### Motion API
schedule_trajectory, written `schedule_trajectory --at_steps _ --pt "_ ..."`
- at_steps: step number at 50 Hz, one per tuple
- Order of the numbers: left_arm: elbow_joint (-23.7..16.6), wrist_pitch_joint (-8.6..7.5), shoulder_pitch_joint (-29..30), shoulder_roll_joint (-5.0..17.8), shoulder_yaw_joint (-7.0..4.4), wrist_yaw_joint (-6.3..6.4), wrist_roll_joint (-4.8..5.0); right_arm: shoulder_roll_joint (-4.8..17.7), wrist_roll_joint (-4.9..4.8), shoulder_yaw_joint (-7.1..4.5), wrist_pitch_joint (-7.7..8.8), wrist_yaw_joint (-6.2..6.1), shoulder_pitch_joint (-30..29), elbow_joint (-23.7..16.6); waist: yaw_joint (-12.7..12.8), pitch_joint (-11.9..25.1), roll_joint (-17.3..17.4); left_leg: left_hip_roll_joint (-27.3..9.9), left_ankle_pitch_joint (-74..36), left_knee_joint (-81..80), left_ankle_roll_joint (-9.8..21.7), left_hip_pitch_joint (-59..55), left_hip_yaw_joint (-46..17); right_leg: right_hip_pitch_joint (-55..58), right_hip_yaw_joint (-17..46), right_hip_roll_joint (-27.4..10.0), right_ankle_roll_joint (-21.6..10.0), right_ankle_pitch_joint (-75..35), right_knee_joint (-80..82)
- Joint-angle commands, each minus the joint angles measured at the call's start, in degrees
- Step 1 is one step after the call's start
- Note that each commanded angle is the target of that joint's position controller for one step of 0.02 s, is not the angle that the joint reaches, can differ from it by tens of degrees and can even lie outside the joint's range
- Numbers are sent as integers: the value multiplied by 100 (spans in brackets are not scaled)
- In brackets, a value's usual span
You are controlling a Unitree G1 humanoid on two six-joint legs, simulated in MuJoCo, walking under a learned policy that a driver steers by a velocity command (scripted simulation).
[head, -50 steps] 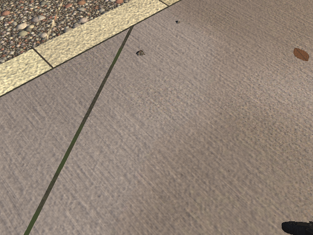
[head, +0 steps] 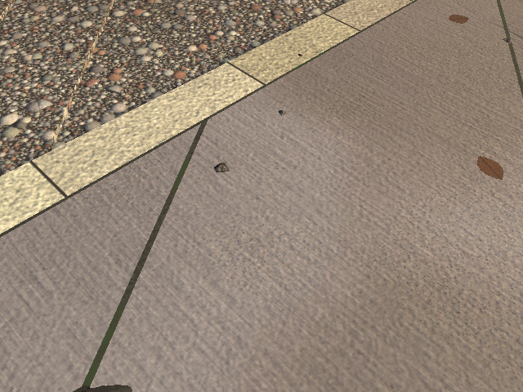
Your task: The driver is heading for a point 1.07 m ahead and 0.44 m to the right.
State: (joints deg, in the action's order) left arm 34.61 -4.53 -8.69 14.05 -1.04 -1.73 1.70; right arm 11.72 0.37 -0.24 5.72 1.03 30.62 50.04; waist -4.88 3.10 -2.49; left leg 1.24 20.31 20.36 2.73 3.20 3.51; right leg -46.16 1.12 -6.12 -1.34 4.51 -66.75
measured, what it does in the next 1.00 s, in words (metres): walks ahead, turning right: right foot, then left foot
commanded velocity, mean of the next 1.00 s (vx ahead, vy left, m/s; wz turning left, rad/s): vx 0.97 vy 0.00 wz -0.61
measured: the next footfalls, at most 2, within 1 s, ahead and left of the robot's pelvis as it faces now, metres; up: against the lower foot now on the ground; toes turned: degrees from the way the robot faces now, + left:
right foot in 0.26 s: +0.43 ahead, -0.12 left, +0.00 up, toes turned -2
left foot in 0.70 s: +0.87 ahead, +0.04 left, +0.00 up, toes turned -27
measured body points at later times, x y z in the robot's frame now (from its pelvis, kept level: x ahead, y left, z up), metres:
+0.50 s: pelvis +0.43 -0.05 +0.00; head +0.44 -0.05 +0.45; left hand +0.45 +0.22 -0.12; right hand +0.62 -0.32 -0.05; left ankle +0.57 +0.11 -0.66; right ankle +0.39 -0.12 -0.74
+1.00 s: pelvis +0.85 -0.12 -0.01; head +0.85 -0.15 +0.44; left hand +1.20 -0.07 -0.05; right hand +0.64 -0.35 -0.14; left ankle +0.84 +0.06 -0.74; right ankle +0.91 -0.32 -0.66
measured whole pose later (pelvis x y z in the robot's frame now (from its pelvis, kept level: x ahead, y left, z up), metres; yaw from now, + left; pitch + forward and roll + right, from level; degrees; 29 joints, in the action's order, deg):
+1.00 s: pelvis +0.85 -0.12 -0.01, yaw -38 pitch -1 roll +5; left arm 32.4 -0.6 -4.9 19.5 -3.7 -1.9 2.0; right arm 19.7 0.1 -5.7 5.4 -0.4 25.4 48.3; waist -5.9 -2.6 -2.1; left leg 0.8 20.3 17.0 -2.6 -4.6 11.2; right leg -47.4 -0.2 -7.5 -3.1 5.8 -63.3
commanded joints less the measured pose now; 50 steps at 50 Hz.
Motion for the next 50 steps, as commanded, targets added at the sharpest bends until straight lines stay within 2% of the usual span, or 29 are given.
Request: schedule_trajectory --at_steps 1,6,8,10,12,13,14,15,16,17,18,19,21,24,27,31,33,34,35,36,37,38,39,40,41,43,45,47,50 --pt "-602 -100 961 265 -54 -52 -38 807 -27 -127 86 -134 -233 -321 122 -1158 547 -1211 -816 -1716 804 346 -1094 -676 -191 -18 118 -934 1120" --pt "-834 -237 1928 125 -13 -311 84 898 -133 -91 2 -186 251 2 -77 -1413 651 -1315 -2032 -1972 656 -474 -435 131 -518 312 -88 -1346 3062" --pt "-908 -263 2049 261 -65 -374 86 1080 -97 -131 -44 -182 230 64 52 -1274 897 -1439 -3953 -1545 621 -985 -259 594 -703 587 -258 -963 3425" --pt "-882 -180 1684 561 -182 -339 94 1372 46 -233 -124 -216 230 143 430 -718 1481 -1618 -6983 -610 522 -1727 -13 1174 -1027 1008 -521 -265 3328" --pt "-305 1 -403 1066 -453 -202 162 1528 194 -319 -278 -275 -80 88 1558 447 1622 -1628 -8673 1881 305 -1319 306 3557 -1032 1243 -884 -185 3348" --pt "99 113 -1725 1327 -552 -96 139 1442 252 -308 -260 -335 -269 -170 1987 1194 1181 -1441 -6971 3733 201 595 118 6015 93 628 -1031 400 2861" --pt "258 28 -1814 1731 -606 -126 41 225 214 -18 -50 -159 405 -467 981 1932 -1226 -98 -278 6055 -169 3364 -452 8078 3657 -836 -2109 3039 3629" --pt "432 16 -2104 1176 -562 -50 -51 907 -82 -120 284 -68 -195 -504 1440 2441 -1154 74 272 6632 41 3893 -1347 8170 5210 -950 -2128 3827 4934" --pt "471 -33 -1874 991 -508 -5 -179 1084 -329 -184 429 -53 -1036 -859 1382 1216 -882 -221 15 6655 145 4393 -1377 7378 4484 -833 -1863 3118 5123" --pt "453 -91 -1565 982 -503 -20 -167 1002 -270 -104 527 -84 -1514 -1055 1159 605 110 -402 -210 6260 207 4152 -1308 6224 3841 -615 -1766 2262 5238" --pt "424 -131 -1200 882 -463 -40 -203 888 -150 -108 563 -100 -1678 -1091 784 142 591 -536 -312 5799 189 3833 -1272 5151 3322 -395 -1748 1571 5321" --pt "376 -154 -936 692 -387 -40 -269 850 -89 -126 500 -86 -1487 -1096 428 -32 551 -674 -397 5508 139 3458 -1337 4429 2953 -153 -1743 1311 5444" --pt "374 -124 -764 584 -359 -10 -135 832 -22 -144 345 -60 -1388 -1142 156 -464 262 -767 -203 4992 -88 3393 -1229 3586 2696 26 -1839 1347 5724" --pt "402 -154 -923 715 -374 157 -25 816 121 -71 310 -77 -2381 -1608 300 -1196 247 -765 -1112 3525 -472 3186 -848 2158 2151 265 -1776 1055 6062" --pt "469 -143 -1235 995 -490 250 34 631 115 -21 369 1 -3261 -1914 689 -1104 185 -314 -3114 1760 -608 1549 -589 1211 1671 626 -1303 968 5924" --pt "627 -50 -1659 985 -533 294 185 1064 -186 -244 323 -80 -3565 -2099 829 -882 -91 -230 -2856 819 -694 1459 -1045 2721 2289 383 -995 1268 5184" --pt "688 71 -1713 969 -544 286 89 1367 -247 -456 361 -107 -2915 -2009 431 -403 -253 -113 -1841 805 -494 956 -952 3502 2337 323 -795 -277 4056" --pt "622 117 -1570 957 -514 236 -40 1518 -284 -579 349 -142 -1908 -1884 -170 321 -333 -260 -1531 1040 -324 -138 -857 3412 2109 517 -568 -1090 2807" --pt "412 116 -1456 484 -339 192 -253 1795 -218 -654 279 -226 -444 -1725 -726 1508 65 -1249 -293 1553 -24 -2154 -1796 2341 1742 725 -417 -497 729" --pt "129 17 -2602 -228 -87 135 163 2346 0 -723 247 -75 -286 -1458 123 2629 3214 -2832 2204 37 1049 -3777 -5597 465 1194 1233 -197 2735 -1396" --pt "269 64 -2200 340 -120 230 344 1681 -26 -642 197 -50 -555 -1582 -104 1967 2697 -2648 3462 -484 856 -3296 -5973 -277 982 631 -211 2172 -1977" --pt "197 97 -1371 729 -214 253 235 1261 -61 -556 138 -102 -853 -1569 -302 955 1819 -2377 2427 -448 614 -2532 -4725 -557 687 476 -199 1747 -2030" --pt "119 120 -882 788 -238 250 82 1167 9 -521 79 -114 -1028 -1474 -243 388 753 -2151 1009 -345 495 -1714 -3708 -379 562 235 -193 1483 -1831" --pt "-24 124 -521 732 -257 202 -27 1069 85 -498 52 -113 -1155 -1355 -118 -53 513 -1933 69 -388 496 -976 -2993 -173 547 53 -214 1315 -1488" --pt "-95 184 -517 624 -273 139 31 928 139 -458 72 -126 -1327 -1252 119 -260 705 -1787 -350 -488 463 -455 -2453 116 608 -146 -226 1267 -1278" --pt "-210 346 -462 365 -231 93 151 672 0 -416 102 -86 -1497 -1070 325 -492 851 -1701 -756 -712 424 -68 -1706 106 537 -345 -253 1418 -1060" --pt "-360 422 -275 251 -173 54 75 796 -75 -458 126 -85 -1601 -948 463 -770 698 -1789 -1346 -928 477 181 -1153 -147 491 -459 -209 1115 -832" --pt "-446 407 -133 327 -156 -1 39 1044 -33 -512 147 -119 -1830 -939 596 -974 614 -1717 -1616 -1197 428 444 -500 -89 436 -481 -131 423 -227" --pt "-526 337 491 507 -172 -135 -1 1367 -22 -579 142 -167 -1642 -837 389 -1226 186 -1455 -1936 -1470 225 266 423 242 -95 -273 -237 -674 1078"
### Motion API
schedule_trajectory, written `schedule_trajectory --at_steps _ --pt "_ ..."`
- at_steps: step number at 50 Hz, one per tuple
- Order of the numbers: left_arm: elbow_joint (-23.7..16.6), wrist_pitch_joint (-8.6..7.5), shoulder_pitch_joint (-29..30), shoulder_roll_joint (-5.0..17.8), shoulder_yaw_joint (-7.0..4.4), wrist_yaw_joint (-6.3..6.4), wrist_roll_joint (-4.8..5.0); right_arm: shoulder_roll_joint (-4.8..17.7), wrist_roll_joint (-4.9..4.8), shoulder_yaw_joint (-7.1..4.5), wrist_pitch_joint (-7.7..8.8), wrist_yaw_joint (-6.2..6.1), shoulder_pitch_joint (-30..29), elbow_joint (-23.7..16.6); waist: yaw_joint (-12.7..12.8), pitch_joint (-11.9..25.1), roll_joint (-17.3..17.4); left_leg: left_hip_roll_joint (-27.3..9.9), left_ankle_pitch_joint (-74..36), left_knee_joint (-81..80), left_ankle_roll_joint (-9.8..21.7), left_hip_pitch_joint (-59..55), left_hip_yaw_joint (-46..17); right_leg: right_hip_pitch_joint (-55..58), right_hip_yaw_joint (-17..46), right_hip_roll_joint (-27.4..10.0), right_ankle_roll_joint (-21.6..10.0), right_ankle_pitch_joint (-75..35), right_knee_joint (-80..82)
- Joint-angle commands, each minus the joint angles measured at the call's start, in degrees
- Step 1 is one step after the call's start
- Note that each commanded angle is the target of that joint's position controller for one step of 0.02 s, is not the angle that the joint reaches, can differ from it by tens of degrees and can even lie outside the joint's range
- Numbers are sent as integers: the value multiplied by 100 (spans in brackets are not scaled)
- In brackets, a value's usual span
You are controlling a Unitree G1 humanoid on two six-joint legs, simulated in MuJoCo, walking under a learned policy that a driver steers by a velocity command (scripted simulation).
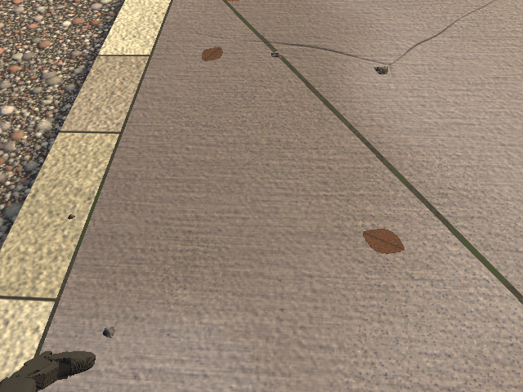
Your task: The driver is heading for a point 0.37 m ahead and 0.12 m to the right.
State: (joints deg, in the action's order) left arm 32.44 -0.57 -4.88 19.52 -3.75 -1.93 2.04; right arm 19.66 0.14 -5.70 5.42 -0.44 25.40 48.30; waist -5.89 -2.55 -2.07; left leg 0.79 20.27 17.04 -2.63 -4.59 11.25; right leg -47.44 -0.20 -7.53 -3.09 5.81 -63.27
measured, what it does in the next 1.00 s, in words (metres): walks ahead, turning right: right foot, then left foot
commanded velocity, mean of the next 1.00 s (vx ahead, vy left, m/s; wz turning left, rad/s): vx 0.39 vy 0.00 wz -0.38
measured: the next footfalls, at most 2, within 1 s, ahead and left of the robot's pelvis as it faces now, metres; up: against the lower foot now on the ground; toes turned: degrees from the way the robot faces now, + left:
right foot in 0.16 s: +0.34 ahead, -0.09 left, +0.00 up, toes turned -14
left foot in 0.58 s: +0.70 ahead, -0.05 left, +0.00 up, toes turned -22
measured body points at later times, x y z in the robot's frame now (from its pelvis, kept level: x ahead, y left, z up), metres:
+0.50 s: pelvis +0.39 -0.06 +0.01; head +0.42 -0.09 +0.46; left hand +0.54 +0.19 -0.09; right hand +0.53 -0.36 -0.08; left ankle +0.65 +0.01 -0.68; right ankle +0.30 -0.08 -0.73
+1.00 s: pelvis +0.54 -0.10 +0.00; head +0.54 -0.12 +0.45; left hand +0.71 +0.11 -0.12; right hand +0.58 -0.38 -0.12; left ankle +0.66 -0.03 -0.73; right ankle +0.49 -0.22 -0.73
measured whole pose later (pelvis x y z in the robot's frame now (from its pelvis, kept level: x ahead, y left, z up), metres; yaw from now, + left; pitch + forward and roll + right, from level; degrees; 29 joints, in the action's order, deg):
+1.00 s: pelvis +0.54 -0.10 +0.00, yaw -22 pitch +0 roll +1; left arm 49.2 1.5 -14.8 12.8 -1.6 1.7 -1.5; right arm 13.2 1.3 -1.0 0.8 0.1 9.4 45.1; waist -0.6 -1.1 1.8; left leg 1.0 7.1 27.7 0.7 20.3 1.5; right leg -15.5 2.6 -0.6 0.7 17.9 -33.7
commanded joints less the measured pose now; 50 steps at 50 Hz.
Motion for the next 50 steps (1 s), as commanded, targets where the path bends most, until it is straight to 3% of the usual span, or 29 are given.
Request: schedule_trajectory --at_steps 1,4,6,7,8,9,10,11,12,13,15,18,20,24,26,28,29,30,31,32,33,34,36,38,41,43,45,47,50 --pt "-361 -90 349 -46 105 -167 -33 677 -3 -48 162 -20 -951 -599 396 -726 78 -1404 -2184 -1172 709 887 -181 524 -150 -40 -143 -989 1134" --pt "-419 -140 435 263 -25 -239 26 1129 -3 -118 49 -18 -691 -533 608 -404 520 -1393 -6077 -406 553 208 247 1569 -919 692 -441 -674 1752" --pt "-194 -64 -763 726 -273 -212 108 1429 -51 -193 -92 -37 -818 -626 1417 335 1026 -1553 -8375 1447 586 99 275 2981 -1107 1133 -685 149 1622" --pt "226 3 -2224 1135 -508 -160 80 1413 -85 -195 -98 -49 -1111 -794 2122 996 916 -1468 -8223 3138 564 1020 150 4953 -859 1227 -955 89 1928" --pt "583 79 -2923 1306 -592 -42 143 832 -65 -31 -10 -50 -1113 -806 2195 913 -65 -663 -3025 5538 280 2716 37 6473 74 873 -1209 -4 2333" --pt "251 -25 -2098 1675 -487 -29 -54 -152 5 297 233 19 -323 -1220 888 1480 -2061 317 1462 7680 143 4719 -904 7459 3334 -270 -2189 322 3205" --pt "-25 -155 -1996 1244 -413 -48 -188 520 -187 262 486 54 -710 -1410 1252 2373 -1182 147 977 7645 324 5125 -1991 7532 4960 -939 -2416 1650 4554" --pt "5 -283 -1805 1009 -355 -49 -247 719 -357 212 532 20 -1266 -1465 1171 1428 -301 -72 518 7151 395 5134 -1903 6505 4652 -937 -2070 1080 4872" --pt "39 -387 -1378 900 -310 -80 -228 632 -288 224 491 -44 -1376 -1412 788 709 580 -323 217 6568 344 4844 -1819 5361 3934 -762 -1840 -37 4775" --pt "4 -436 -937 723 -248 -76 -225 593 -144 213 375 -84 -1203 -1249 494 511 791 -574 70 6196 225 4322 -1781 4511 3139 -559 -1675 -1100 4571" --pt "30 -440 -580 491 -156 -1 -252 649 -47 146 112 -42 -878 -1084 229 248 507 -885 -42 5538 47 3575 -1671 3318 2105 -269 -1463 -2460 4634" --pt "366 -423 -786 472 -120 199 -188 131 115 285 34 -28 -1452 -1268 378 148 288 -612 -947 4102 -112 3324 -1155 2720 912 393 -1159 -3970 4637" --pt "483 -326 -853 435 -110 322 -170 -98 139 372 81 48 -1722 -1248 562 388 181 -360 -2271 2822 -127 3009 -966 2866 373 784 -858 -3631 4480" --pt "852 -173 -1505 398 -83 440 -129 -9 63 350 198 279 -2577 -1434 1097 460 -64 -90 -3787 1327 41 2948 -1043 3670 756 453 -589 -2316 4301" --pt "937 -135 -1491 330 -62 444 -194 189 94 263 232 341 -2499 -1425 994 441 -210 -79 -3432 1083 232 3005 -1174 4091 1041 242 -592 -2147 3857" --pt "905 -103 -1196 305 -53 414 -244 356 155 161 266 342 -1705 -1167 527 641 -260 20 -3240 827 460 2497 -1077 4382 1133 250 -492 -2850 2956" --pt "843 -94 -1106 239 -29 382 -260 461 211 126 304 318 -1206 -1028 291 958 -18 -175 -4767 699 575 1698 -1118 4246 930 599 -279 -2649 2038" --pt "866 -115 -1808 25 39 334 -299 672 380 147 304 274 -1005 -1100 495 1767 951 -1449 -7082 1400 1431 -174 -2398 2931 969 1083 138 -150 249" --pt "1198 -94 -2688 -65 108 253 -182 193 338 267 207 255 -818 -1012 582 2743 1776 -2568 -7344 1324 2471 -1234 -4057 2091 1120 1532 495 3440 -1095" --pt "1222 -28 -2423 503 -9 203 -96 113 138 281 97 256 -880 -1079 386 2758 1030 -2467 -5578 985 2408 -881 -4351 1930 1518 1277 501 3383 -1430" --pt "1056 102 -1686 623 -67 223 -27 134 48 274 -21 226 -1325 -1146 406 2060 539 -2252 -3640 711 2144 -159 -4059 1669 1260 1044 583 3019 -1550" --pt "946 234 -1218 539 -62 269 -81 7 42 351 -114 204 -1727 -1161 512 1244 218 -1960 -2318 297 1897 897 -3664 1560 943 874 608 2773 -1148" --pt "965 444 -1220 226 -21 358 -149 18 118 367 -249 159 -2174 -1143 828 559 602 -1349 -790 -257 1404 2395 -2986 2242 609 615 608 2438 226" --pt "1167 426 -1484 -82 64 398 -217 77 173 310 -299 151 -2187 -1068 838 627 975 -985 -1078 -351 1308 2792 -2347 2989 267 699 628 2364 1219" --pt "1333 350 -1513 -40 53 370 -255 127 46 275 -341 97 -2019 -926 813 1051 903 -1086 -502 -231 1338 2530 -2269 3606 203 655 446 1178 2412" --pt "1378 332 -1414 -38 42 334 -346 20 19 318 -386 63 -2012 -863 858 904 845 -929 771 -248 1015 2929 -2156 4075 118 696 226 605 3098" --pt "1244 320 -1026 388 -29 379 -404 -31 105 338 -393 92 -1791 -821 561 354 158 -448 1175 37 473 2975 -1681 3323 825 219 -169 1746 3738" --pt "1318 197 -801 54 58 386 -373 -149 136 345 -375 66 -1917 -795 484 238 -258 -228 35 661 291 1905 -1349 2314 864 276 -132 2716 4212" --pt "1371 -12 -616 -78 104 372 -339 -214 127 344 -397 2 -1617 -571 374 221 -326 -223 -734 890 353 1557 -1270 2266 812 304 76 2148 4228"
